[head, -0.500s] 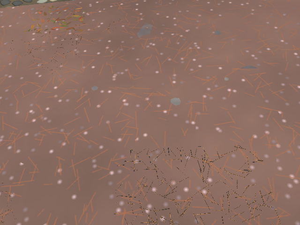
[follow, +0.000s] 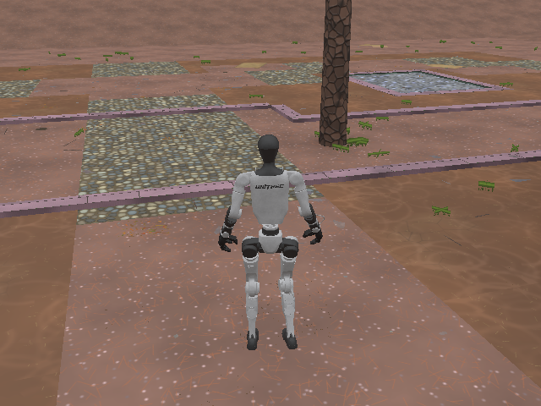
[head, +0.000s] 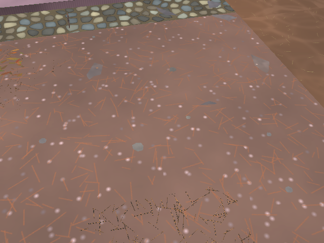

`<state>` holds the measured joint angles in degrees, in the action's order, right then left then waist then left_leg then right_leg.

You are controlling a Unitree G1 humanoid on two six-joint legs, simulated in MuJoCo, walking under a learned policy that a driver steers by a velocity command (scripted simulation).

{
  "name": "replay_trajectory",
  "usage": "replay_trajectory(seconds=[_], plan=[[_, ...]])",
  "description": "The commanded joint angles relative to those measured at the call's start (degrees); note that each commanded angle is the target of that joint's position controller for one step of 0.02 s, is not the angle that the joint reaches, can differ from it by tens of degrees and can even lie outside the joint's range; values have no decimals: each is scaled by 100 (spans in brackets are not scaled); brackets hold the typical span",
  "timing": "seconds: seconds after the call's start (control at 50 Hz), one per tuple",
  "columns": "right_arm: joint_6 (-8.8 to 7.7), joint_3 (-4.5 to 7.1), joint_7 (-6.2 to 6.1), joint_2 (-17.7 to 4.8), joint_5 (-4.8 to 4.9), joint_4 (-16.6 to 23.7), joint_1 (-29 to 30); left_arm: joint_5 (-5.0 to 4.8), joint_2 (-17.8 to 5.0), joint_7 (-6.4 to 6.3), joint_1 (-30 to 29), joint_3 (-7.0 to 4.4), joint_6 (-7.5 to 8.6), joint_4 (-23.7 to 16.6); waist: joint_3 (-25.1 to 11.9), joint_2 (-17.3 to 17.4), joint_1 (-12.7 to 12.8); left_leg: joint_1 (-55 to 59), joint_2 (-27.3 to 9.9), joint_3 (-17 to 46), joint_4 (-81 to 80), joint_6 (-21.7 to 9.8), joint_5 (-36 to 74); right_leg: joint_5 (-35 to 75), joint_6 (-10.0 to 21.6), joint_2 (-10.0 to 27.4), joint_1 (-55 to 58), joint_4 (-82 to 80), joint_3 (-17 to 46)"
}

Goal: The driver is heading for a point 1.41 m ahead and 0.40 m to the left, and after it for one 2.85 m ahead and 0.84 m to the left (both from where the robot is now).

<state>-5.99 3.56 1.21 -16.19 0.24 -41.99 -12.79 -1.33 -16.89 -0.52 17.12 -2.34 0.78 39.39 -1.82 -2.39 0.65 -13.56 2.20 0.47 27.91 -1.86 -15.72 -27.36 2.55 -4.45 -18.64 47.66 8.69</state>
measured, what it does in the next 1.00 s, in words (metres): walks ahead, turning left: right foot, then left foot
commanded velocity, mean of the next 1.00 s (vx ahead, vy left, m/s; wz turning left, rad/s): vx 0.48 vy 0.00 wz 0.19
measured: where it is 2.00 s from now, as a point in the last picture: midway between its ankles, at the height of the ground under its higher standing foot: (128, 152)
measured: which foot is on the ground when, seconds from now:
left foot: down 0.00-0.36, up 0.38-0.90, down 0.92-1.00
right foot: up 0.00-0.34, down 0.36-0.92, up 0.94-1.00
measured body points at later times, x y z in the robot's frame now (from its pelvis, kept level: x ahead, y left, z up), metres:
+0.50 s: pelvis +0.24 -0.06 +0.00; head +0.28 -0.07 +0.45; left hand +0.41 +0.20 -0.09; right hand +0.29 -0.34 -0.13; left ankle +0.14 +0.09 -0.64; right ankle +0.30 -0.15 -0.74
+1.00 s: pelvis +0.52 +0.00 -0.02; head +0.57 +0.02 +0.43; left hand +0.51 +0.29 -0.14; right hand +0.77 -0.20 -0.10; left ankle +0.59 +0.08 -0.74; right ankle +0.38 -0.17 -0.64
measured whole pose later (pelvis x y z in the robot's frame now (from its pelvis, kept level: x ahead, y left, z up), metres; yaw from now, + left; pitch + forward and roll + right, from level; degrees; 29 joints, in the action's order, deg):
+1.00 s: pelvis +0.52 +0.00 -0.02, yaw +17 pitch +1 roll -1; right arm -2.8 3.3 2.4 -17.1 1.1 -35.9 -8.0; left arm -0.8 -16.9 0.0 16.9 -2.6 4.3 46.1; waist 4.3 0.6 1.2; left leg -26.6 4.2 -1.7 35.4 -6.3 -10.3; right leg -27.4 0.1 0.9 -12.5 65.8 -1.4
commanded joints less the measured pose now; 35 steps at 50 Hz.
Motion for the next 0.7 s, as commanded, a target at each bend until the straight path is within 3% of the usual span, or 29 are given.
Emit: replay_trajectory(seconds=[0.02, 0.08, 0.16, 0.2, 0.24, 0.28, 0.32, 0.34, 0.36, 0.38, 0.4, 0.42, 0.44, 0.46, 0.48, 0.52, 0.58, 0.62, 0.7], plan=[[-43, 199, -42, -829, 22, 106, -679, -7, -800, 27, -504, -230, 275, -559, 697, 1010, -324, 1791, -1979, 2955, -1730, -1137, -1902, 311, -66, 559, -3143, 1508, -119], [8, 114, -89, -711, -13, 106, -604, 84, -505, 131, -836, -174, 365, -615, 659, 911, -343, 1456, -1549, 1906, -1916, -965, -222, 1241, -224, 838, -2879, 1134, -461], [85, 107, -133, -823, 44, -35, -792, 92, -129, 187, -1400, -25, 412, -769, 622, 864, -518, 1076, -1229, 949, -1984, -919, 1252, 2085, -433, 784, -2205, -269, -856], [124, 119, -141, -937, 67, -122, -953, 57, -75, 246, -1685, 10, 443, -822, 643, 870, -614, 876, -1206, 714, -1966, -866, 1479, 2486, -443, 667, -1690, -995, -967], [148, 133, -134, -1031, 106, -219, -1138, 13, -167, 301, -1850, -14, 453, -864, 680, 901, -631, 888, -1392, 749, -1967, -859, 1565, 2674, -373, 597, -1361, -1330, -979], [181, 146, -139, -1073, 151, -287, -1156, -14, -307, 340, -1872, -62, 460, -898, 713, 930, -495, 1157, -1595, 780, -1857, -770, 1865, 2591, -190, 590, -1228, -1597, -886], [230, 179, -158, -1177, 150, -315, -1100, 3, -521, 329, -1520, -158, 455, -828, 456, 954, -176, 1423, -1639, 649, -1331, -636, 3226, 2337, 41, 441, -599, -1772, -974], [261, 174, -172, -1177, 144, -315, -1052, 24, -694, 285, -891, -265, 435, -651, 33, 877, 203, 1339, -1466, 409, -531, -515, 4157, 2353, 214, 297, 317, -1905, -1105], [268, 117, -191, -1060, 87, -276, -1067, 26, -919, 221, -21, -383, 399, -422, -553, 780, 624, 776, -1214, 213, 597, -343, 4158, 2367, 390, 428, 1649, -1835, -1009], [242, -44, -200, -584, -63, -70, -1271, 138, -1380, 144, 887, -479, 344, -287, -1507, -234, 788, -757, -734, -34, 2655, -84, 2114, 1887, 862, 1792, 3554, -1771, 733], [139, -186, -181, -137, 51, -66, -1858, 159, -1513, 201, 976, -464, 358, -230, -2201, -1610, 449, -2107, 97, 524, 4098, 81, -1725, 500, 1515, 2778, 4295, -2763, 3319], [87, -17, -141, -810, 224, -81, -1316, 116, -929, 194, 699, -324, 373, -241, -1396, -918, 598, -2711, -241, 855, 4616, 38, -1570, -61, 1261, 2581, 3716, -3070, 3035], [60, 34, -111, -960, 298, 56, -804, 88, -766, 175, 330, -264, 381, -238, -572, -597, 510, -2884, -504, 662, 4515, -26, -1011, 348, 1065, 2413, 2903, -3154, 2070], [50, 19, -130, -864, 224, 70, -580, 130, -684, 179, -5, -236, 395, -233, -231, -156, 324, -2672, -734, 561, 4265, -16, -535, 1002, 956, 2171, 2203, -3287, 1486], [89, 42, -129, -804, 153, 48, -555, 181, -547, 195, -230, -206, 427, -223, 10, -173, 152, -2471, -884, 568, 4026, 19, -213, 1554, 911, 1966, 1714, -3458, 1005], [236, 30, -114, -595, 177, -80, -825, 216, -415, 197, -425, -202, 536, -150, 56, -334, -84, -2012, -999, 595, 3929, 91, 138, 2021, 915, 1805, 1193, -3802, 400], [378, 29, -151, -463, 146, -6, -595, 204, -475, 182, -449, -246, 657, 62, 405, -151, -151, -2325, -977, 706, 3603, 216, 572, 2582, 932, 1787, 900, -4100, -274], [358, 31, -146, -450, 117, 100, -312, 222, -521, 148, -374, -262, 666, 182, 535, -62, -92, -2615, -917, 794, 3054, 262, 1160, 2905, 898, 1736, 1037, -4159, -639], [268, -39, 4, -319, 92, 325, 400, 187, -681, 75, -287, -278, 624, 314, 687, 73, 162, -2406, -805, 315, 1631, 206, 2223, 3230, 696, 1599, 1215, -4251, -1354]])
Keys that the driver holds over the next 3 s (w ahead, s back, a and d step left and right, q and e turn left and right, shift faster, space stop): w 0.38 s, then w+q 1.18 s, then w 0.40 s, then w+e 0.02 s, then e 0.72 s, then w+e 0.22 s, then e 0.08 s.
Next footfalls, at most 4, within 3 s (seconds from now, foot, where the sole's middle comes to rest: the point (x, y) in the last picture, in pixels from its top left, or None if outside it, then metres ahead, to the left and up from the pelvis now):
0.36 right None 0.34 -0.15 -0.77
0.92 left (144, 220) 0.63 0.10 -0.77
1.38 right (166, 158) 0.96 0.00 -0.77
1.90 left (91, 147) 1.01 0.38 -0.77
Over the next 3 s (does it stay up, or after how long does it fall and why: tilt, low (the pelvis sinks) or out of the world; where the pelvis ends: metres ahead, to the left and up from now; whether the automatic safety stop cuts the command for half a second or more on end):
stays up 1.18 0.42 0.01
